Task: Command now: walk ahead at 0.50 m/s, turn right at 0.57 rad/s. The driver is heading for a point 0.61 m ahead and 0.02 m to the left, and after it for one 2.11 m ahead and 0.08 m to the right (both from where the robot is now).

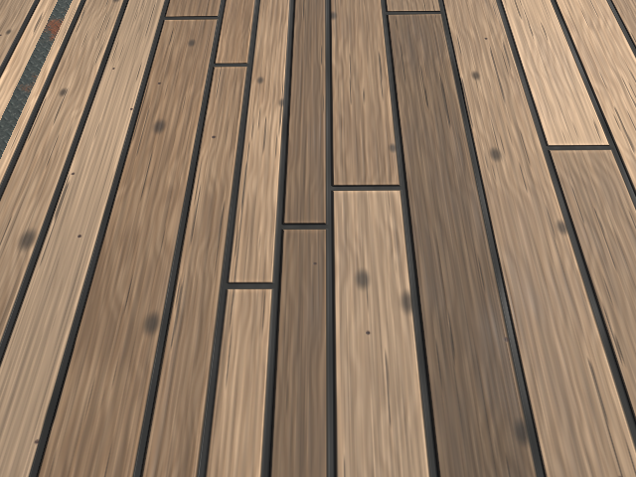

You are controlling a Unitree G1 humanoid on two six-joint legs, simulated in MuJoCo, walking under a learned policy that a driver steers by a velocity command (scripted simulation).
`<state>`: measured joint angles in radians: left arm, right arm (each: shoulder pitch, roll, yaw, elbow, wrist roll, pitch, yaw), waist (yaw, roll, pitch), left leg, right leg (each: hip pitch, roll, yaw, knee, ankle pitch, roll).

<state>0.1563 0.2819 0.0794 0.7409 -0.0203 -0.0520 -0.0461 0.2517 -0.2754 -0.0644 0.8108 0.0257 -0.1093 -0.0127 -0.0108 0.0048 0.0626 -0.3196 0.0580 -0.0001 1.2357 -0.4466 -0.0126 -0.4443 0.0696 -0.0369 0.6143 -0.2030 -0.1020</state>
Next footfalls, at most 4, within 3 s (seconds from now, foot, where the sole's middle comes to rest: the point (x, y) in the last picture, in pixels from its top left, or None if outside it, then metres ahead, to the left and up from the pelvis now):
0.40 left None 0.41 0.10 -0.76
0.88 right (429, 399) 0.59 -0.20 -0.76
1.38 left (303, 288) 0.87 0.07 -0.76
1.94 right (363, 181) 1.22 -0.09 -0.76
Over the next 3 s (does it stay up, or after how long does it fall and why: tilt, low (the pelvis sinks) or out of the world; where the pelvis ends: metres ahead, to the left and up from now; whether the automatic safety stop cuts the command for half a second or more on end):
stays up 1.61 -0.11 0.01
